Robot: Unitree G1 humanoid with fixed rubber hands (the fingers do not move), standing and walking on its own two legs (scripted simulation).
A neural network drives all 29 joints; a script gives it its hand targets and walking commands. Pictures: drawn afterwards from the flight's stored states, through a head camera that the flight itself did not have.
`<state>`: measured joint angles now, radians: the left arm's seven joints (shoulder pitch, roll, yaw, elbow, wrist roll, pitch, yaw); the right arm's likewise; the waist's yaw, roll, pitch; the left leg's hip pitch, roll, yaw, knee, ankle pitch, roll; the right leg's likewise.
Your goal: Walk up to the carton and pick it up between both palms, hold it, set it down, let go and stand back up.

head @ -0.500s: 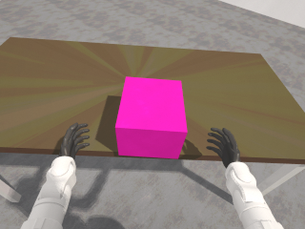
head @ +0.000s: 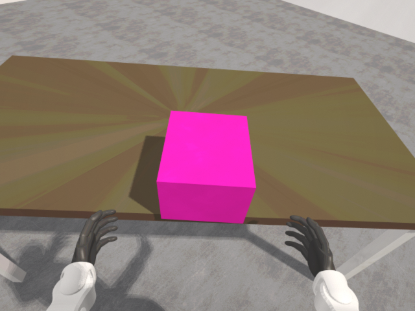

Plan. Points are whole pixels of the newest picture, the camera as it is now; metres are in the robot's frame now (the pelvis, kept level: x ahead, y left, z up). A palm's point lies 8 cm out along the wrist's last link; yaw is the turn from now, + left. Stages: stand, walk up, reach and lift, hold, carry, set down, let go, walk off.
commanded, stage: set down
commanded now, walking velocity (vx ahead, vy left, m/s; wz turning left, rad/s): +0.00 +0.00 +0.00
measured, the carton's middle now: (205, 165) +0.46 +0.02 -0.01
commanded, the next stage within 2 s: let go in 0.98 s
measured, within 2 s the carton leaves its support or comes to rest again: neither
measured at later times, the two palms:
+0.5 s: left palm (87, 279) +0.18 +0.23 -0.05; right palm (318, 291) +0.19 -0.21 -0.04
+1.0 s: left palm (82, 304) +0.15 +0.24 -0.08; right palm out of the picture +0.16 -0.21 -0.08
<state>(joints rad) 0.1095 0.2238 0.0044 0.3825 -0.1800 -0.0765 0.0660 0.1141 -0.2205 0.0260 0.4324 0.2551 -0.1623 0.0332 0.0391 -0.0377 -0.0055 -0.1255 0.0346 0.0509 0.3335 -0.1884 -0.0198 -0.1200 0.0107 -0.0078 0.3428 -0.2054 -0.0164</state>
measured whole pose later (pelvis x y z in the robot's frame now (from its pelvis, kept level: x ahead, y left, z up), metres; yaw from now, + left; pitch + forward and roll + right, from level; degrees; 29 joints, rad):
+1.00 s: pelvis +0.00 +0.01 +0.00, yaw +0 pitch -4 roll +0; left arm 0.22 0.20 0.01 0.51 -0.01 0.10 0.00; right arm 0.19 -0.17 -0.01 0.69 0.00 -0.18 0.01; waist 0.02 -0.01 0.07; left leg -0.08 0.03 0.05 0.34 -0.21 -0.01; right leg -0.06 0.01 0.00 0.33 -0.21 -0.01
